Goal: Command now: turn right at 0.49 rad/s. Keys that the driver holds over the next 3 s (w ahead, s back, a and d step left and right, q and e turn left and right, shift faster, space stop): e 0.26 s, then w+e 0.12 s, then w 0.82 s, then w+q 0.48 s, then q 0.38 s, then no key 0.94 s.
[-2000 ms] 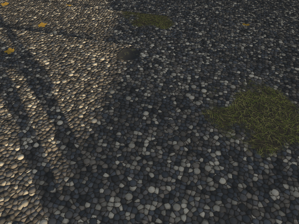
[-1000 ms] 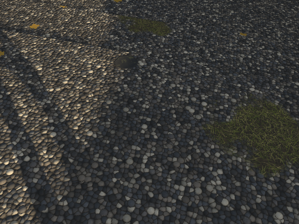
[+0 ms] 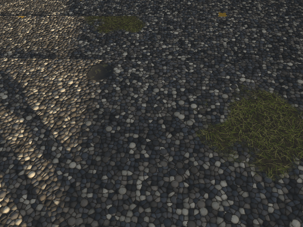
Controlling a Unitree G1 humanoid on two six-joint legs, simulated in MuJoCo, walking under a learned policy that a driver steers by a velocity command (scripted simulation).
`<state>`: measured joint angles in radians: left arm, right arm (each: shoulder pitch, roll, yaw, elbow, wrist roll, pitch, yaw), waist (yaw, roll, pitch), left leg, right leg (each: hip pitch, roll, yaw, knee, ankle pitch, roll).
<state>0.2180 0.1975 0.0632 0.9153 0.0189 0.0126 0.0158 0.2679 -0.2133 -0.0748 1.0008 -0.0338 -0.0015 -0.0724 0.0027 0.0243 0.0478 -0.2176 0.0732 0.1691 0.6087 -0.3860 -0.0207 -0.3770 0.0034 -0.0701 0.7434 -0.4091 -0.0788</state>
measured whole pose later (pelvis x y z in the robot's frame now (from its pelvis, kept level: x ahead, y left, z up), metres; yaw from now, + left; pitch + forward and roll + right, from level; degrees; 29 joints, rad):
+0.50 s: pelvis +0.03 -0.01 +0.02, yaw -16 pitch +2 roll +1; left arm 0.33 0.25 0.08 0.83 0.03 0.00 0.00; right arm 0.14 -0.25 -0.06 0.81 -0.03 0.00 0.00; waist 0.05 -0.01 -0.01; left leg -0.40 -0.01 -0.03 0.73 -0.36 -0.02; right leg -0.22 0.14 0.17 0.37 -0.17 -0.11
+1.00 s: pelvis +0.20 -0.06 +0.01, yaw -18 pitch +3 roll +1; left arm 0.03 0.23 0.03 0.74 0.04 -0.03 -0.05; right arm 0.49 -0.21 -0.04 0.94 -0.02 -0.08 0.01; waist -0.08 -0.02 0.04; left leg 0.11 -0.02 0.00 0.21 -0.37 0.02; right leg -0.54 -0.02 -0.07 0.59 -0.16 -0.06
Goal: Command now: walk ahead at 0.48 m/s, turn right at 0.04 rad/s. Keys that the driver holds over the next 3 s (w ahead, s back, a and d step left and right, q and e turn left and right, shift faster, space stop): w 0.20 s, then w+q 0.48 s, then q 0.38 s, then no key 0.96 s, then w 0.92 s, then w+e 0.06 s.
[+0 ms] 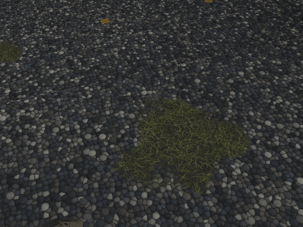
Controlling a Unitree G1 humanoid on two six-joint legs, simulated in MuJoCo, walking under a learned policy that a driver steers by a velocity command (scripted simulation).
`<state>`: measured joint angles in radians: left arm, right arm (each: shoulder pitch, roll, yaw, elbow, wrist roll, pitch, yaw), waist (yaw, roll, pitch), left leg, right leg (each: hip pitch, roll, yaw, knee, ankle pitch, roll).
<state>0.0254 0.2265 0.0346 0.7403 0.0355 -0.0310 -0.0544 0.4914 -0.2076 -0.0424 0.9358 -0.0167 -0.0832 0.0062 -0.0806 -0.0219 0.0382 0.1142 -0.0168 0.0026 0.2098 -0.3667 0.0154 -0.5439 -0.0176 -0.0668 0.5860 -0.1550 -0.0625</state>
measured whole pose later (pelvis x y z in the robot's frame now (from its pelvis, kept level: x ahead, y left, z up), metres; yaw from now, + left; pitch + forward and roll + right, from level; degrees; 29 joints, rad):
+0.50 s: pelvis +0.27 -0.02 +0.00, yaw +7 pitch +1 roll -1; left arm 0.42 0.20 0.02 0.97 0.02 -0.10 0.01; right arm 0.10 -0.22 -0.03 0.81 -0.03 -0.03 0.06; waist 0.04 0.03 0.05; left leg -0.63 0.04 0.08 0.65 0.00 0.08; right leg 0.13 0.08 -0.18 0.16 -0.32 -0.06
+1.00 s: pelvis +0.51 +0.03 +0.01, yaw +24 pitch +1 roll +0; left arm 0.08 0.26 0.01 0.75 0.03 -0.01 0.01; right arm 0.35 -0.28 -0.07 0.84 -0.01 -0.01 -0.01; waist -0.07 -0.04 0.08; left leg -0.12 -0.17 -0.14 0.40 -0.28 0.12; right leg -0.62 -0.04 0.05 0.79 -0.15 0.04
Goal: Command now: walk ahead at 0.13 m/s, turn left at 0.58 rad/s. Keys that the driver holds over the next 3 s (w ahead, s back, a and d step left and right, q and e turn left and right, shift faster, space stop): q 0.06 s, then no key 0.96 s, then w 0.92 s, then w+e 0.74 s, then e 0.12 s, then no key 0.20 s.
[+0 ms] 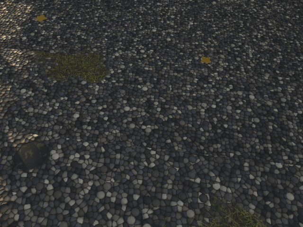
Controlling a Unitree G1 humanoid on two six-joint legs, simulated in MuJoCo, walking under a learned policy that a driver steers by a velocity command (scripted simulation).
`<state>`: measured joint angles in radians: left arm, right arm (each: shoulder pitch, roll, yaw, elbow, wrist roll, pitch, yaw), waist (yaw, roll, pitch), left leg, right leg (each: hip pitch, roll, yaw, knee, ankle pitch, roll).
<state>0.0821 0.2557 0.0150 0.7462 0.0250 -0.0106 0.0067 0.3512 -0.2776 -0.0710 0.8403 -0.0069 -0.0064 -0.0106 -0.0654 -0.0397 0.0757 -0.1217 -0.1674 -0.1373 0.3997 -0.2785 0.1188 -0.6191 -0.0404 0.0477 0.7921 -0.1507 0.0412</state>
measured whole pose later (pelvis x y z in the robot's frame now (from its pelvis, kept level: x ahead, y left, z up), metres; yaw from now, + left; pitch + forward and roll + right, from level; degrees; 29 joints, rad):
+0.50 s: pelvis +0.06 -0.03 +0.00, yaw +8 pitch -1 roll +0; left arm 0.25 0.25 0.01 0.80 0.02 0.03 0.01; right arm 0.21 -0.25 -0.01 0.81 -0.02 0.05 0.00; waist 0.02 -0.01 0.03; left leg -0.19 -0.04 -0.04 0.50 -0.29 0.04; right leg -0.34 0.01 -0.03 0.49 -0.15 -0.03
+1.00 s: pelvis +0.09 -0.01 +0.00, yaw +8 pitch -2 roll +0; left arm 0.28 0.21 0.01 1.05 0.01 0.00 0.02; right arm 0.29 -0.21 0.01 1.02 -0.01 -0.01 -0.04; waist 0.02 0.00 0.03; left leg -0.07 -0.05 -0.04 0.38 -0.28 0.04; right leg -0.23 0.01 0.00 0.38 -0.13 -0.01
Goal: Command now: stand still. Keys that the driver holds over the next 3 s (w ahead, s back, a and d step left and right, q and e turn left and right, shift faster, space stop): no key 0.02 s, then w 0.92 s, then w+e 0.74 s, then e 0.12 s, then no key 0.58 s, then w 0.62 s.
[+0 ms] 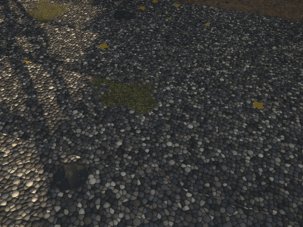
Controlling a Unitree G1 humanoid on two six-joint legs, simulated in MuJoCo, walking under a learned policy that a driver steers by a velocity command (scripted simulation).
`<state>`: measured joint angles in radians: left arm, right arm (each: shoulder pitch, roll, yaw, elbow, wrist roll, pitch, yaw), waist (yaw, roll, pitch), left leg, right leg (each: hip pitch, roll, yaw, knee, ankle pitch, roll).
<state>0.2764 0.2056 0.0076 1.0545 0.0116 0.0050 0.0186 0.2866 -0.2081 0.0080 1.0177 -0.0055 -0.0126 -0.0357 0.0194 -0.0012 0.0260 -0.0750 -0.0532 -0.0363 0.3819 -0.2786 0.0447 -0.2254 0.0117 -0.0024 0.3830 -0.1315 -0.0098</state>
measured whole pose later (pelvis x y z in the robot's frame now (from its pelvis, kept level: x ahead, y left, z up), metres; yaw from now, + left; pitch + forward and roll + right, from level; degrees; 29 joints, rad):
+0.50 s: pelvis +0.15 -0.06 +0.00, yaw +0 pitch +0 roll +0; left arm 0.41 0.19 0.04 1.07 0.02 -0.07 0.00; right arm 0.27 -0.22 -0.04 1.01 -0.03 -0.05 0.02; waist 0.01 0.03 0.02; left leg -0.47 0.04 0.02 1.08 -0.26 0.08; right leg -0.06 0.06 -0.07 0.32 -0.26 -0.09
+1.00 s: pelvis +0.42 -0.02 +0.00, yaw -1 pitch -2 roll +1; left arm 0.25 0.22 0.05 0.98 0.02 -0.05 -0.01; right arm 0.34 -0.21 -0.06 1.04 -0.02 -0.09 0.00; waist 0.00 -0.02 0.06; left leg -0.17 -0.09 0.12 0.36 -0.17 0.12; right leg -0.49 -0.05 0.03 1.12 -0.27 -0.08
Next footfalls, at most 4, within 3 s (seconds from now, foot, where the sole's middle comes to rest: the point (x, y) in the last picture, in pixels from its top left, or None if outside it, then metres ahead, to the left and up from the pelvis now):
0.80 left None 0.48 0.03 -0.78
1.32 right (190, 204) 0.64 -0.14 -0.78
1.78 left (165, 153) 1.02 -0.04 -0.93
2.12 right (207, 149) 1.06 -0.28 -0.93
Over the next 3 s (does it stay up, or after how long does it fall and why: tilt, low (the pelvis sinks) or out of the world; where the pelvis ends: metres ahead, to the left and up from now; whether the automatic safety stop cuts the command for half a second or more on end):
stays up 1.10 -0.27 -0.14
